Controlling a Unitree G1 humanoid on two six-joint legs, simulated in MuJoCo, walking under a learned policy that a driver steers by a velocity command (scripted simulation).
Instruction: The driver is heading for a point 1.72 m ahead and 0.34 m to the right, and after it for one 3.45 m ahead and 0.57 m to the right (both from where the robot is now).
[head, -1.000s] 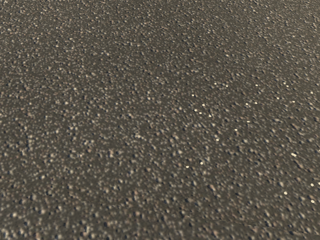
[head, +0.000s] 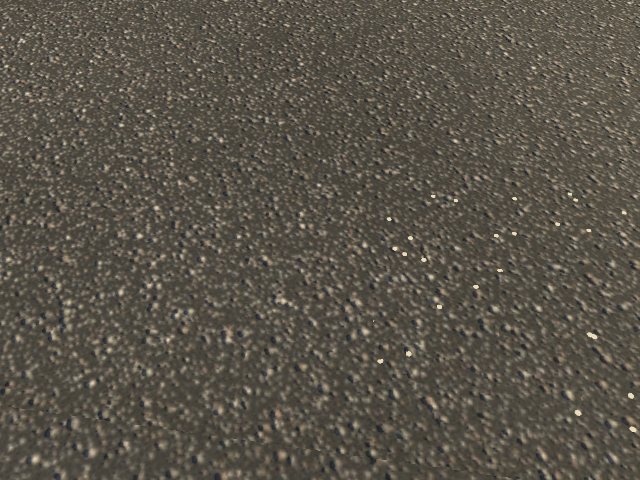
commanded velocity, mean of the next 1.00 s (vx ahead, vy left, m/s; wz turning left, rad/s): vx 0.38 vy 0.00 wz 0.00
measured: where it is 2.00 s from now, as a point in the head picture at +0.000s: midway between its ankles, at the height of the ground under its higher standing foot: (387, 316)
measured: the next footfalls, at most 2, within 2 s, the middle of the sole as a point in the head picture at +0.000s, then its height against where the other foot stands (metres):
left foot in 0.72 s outside the picture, level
right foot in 1.34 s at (429, 389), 0.10 m lower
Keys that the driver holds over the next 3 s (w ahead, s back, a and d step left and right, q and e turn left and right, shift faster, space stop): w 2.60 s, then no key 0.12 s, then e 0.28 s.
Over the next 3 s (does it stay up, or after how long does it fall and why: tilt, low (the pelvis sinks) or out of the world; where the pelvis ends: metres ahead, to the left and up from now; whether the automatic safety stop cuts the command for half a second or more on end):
stays up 1.47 -0.16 -0.11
